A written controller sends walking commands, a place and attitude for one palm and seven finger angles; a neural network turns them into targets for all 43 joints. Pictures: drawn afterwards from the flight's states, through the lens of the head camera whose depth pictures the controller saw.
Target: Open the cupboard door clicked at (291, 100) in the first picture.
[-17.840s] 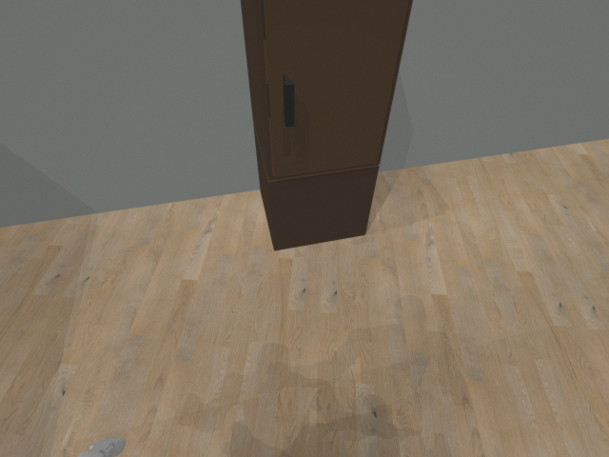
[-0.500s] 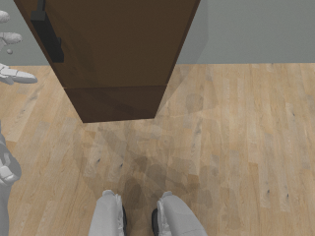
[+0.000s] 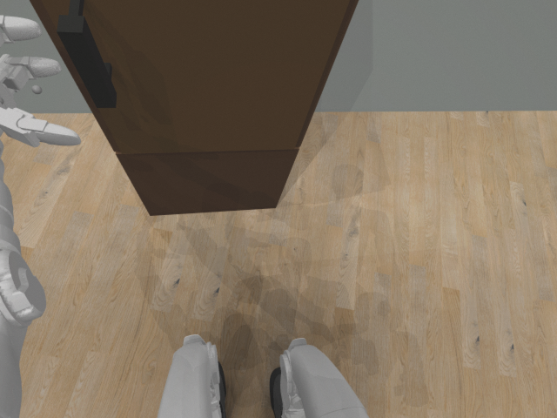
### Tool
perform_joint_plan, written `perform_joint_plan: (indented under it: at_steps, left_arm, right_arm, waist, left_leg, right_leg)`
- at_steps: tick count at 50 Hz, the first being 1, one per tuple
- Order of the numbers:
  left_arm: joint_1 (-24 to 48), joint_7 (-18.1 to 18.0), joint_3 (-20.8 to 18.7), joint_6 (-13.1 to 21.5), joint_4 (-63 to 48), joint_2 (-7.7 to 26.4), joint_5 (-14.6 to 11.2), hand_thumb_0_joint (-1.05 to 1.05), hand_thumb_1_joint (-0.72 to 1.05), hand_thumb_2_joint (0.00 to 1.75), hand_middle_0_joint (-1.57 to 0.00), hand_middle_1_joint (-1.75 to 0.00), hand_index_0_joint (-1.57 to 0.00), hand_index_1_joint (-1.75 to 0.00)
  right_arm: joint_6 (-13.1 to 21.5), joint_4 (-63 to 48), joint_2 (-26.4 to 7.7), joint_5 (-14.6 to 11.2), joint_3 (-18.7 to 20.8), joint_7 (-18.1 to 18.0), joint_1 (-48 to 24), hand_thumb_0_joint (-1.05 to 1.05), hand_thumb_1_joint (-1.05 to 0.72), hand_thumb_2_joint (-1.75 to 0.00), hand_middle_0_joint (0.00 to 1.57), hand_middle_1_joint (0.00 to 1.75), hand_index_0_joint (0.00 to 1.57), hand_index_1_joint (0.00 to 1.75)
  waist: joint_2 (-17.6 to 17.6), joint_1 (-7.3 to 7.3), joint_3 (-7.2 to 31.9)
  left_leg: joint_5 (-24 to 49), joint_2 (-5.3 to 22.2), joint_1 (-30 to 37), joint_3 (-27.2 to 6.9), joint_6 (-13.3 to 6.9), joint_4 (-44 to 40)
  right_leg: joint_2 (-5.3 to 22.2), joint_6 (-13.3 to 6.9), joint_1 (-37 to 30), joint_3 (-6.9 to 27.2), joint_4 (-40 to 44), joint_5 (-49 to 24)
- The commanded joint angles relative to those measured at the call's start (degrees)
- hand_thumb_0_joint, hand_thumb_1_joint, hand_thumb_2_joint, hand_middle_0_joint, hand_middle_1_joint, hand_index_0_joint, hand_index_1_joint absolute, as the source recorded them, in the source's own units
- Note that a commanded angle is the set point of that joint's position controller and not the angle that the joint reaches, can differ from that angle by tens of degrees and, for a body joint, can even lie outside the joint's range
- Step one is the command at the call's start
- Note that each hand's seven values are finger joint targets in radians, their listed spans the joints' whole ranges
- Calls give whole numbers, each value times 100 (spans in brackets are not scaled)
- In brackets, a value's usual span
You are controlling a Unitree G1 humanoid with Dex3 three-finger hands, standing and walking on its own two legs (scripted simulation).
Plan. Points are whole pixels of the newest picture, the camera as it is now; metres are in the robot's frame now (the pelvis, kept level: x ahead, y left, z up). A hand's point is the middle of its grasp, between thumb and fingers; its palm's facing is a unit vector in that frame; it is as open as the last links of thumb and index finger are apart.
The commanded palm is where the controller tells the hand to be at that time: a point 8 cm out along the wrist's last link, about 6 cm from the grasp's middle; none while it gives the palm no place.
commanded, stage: slide the fingers in behind the handle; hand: left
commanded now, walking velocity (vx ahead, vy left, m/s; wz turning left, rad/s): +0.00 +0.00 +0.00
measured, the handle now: (92, 53) +0.58 +0.21 +0.07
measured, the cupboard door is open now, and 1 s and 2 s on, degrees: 0 0 0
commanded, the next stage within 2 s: close the thumb around the handle in 1.42 s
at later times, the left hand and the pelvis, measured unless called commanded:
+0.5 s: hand (67, 87) +0.52 +0.23 +0.07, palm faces +0.05 -1.00 +0.00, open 14.0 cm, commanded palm +0.51 +0.26 +0.06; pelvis +0.01 +0.00 +0.00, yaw +0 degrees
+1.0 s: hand (96, 93) +0.52 +0.20 +0.07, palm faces +0.06 -1.00 -0.01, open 14.0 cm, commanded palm +0.50 +0.23 +0.06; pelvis +0.01 -0.01 +0.00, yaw +1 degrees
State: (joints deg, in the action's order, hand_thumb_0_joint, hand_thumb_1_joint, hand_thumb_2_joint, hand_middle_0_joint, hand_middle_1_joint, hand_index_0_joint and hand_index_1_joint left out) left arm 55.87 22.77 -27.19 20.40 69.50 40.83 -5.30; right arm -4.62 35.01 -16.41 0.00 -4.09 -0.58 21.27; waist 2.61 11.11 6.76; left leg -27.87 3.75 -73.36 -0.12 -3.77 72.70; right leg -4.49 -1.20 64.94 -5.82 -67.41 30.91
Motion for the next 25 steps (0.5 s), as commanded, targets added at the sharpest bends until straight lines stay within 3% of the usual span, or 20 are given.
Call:
perform_joint_plan:
  at_steps: [1, 4, 6, 10, 12, 19, 22, 24, 25]
  left_arm:
    - [2487, -49, -158, 338, -1155, 1524, -153, 0, -50, 30, -30, -120, -30, -120]
    - [2451, -143, -126, 484, -1438, 1394, -124, 0, -50, 30, -30, -120, -30, -120]
    - [2438, -208, -4, 506, -1388, 1199, -121, 0, -50, 30, -30, -120, -30, -120]
    - [2308, -282, -54, 437, -1148, 1222, -83, 0, -50, 30, -30, -120, -30, -120]
    - [2197, -306, 36, 403, -1164, 1081, -74, 0, -50, 30, -30, -120, -30, -120]
    - [2300, -467, -129, 642, -1565, 1148, -91, 0, -50, 30, -30, -120, -30, -120]
    - [2002, -455, -26, 626, -1481, 937, -112, 0, -50, 30, -30, -120, -30, -120]
    - [2004, -463, 176, 597, -1435, 659, -101, 0, -50, 30, -30, -120, -30, -120]
    - [2006, -497, 191, 556, -1405, 627, -99, 0, -50, 30, -30, -120, -30, -120]
  right_arm:
    - [66, -93, -1209, 42, 434, -120, 1144, 0, -90, -90, 20, 30, 20, 30]
    - [88, -76, -1161, 72, 458, -81, 1144, 0, -90, -90, 20, 30, 20, 30]
    - [78, -44, -1141, 87, 457, -57, 1140, 0, -90, -90, 20, 30, 20, 30]
    - [57, -66, -1140, 79, 450, -45, 1153, 0, -90, -90, 20, 30, 20, 30]
    - [56, -95, -1113, 64, 461, -32, 1139, 0, -90, -90, 20, 30, 20, 30]
    - [55, -92, -1084, 95, 491, -8, 1154, 0, -90, -90, 20, 30, 20, 30]
    - [38, -98, -1053, 80, 500, 22, 1120, 0, -90, -90, 20, 30, 20, 30]
    - [21, -93, -1029, 73, 507, 44, 1111, 0, -90, -90, 20, 30, 20, 30]
    - [2, -78, -1040, 72, 518, 38, 1122, 0, -90, -90, 20, 30, 20, 30]
  waist:
    - [1025, 136, 2973]
    - [1448, 23, 3330]
    - [1259, 94, 3156]
    - [1025, 94, 3037]
    - [1113, 70, 2992]
    - [1144, 5, 3388]
    - [1109, -32, 3290]
    - [1168, -12, 3170]
    - [1030, 36, 3057]
  left_leg:
    - [2065, 42, 3660, -782, 161, -743]
    - [2506, 41, 4121, -827, 223, -734]
    - [2438, 49, 4070, -841, 224, -742]
    - [2301, 21, 3741, -767, 180, -736]
    - [2314, 2, 3744, -709, 176, -750]
    - [2726, -1, 3942, -687, 190, -689]
    - [2711, -18, 3898, -639, 196, -721]
    - [2686, -18, 3985, -661, 209, -760]
    - [2603, -2, 3963, -679, 206, -790]
  right_leg:
    - [-31, -41, -84, 258, 816, -1351]
    - [-26, -85, 18, 246, 749, -1519]
    - [-31, -69, 42, 233, 778, -1481]
    - [-31, -54, -153, 252, 791, -1501]
    - [-28, -55, -186, 273, 826, -1549]
    - [-37, -58, -414, 301, 741, -1904]
    - [-40, -54, -509, 302, 783, -1949]
    - [-35, -57, -380, 275, 804, -1873]
    - [-34, -47, -354, 264, 837, -1822]
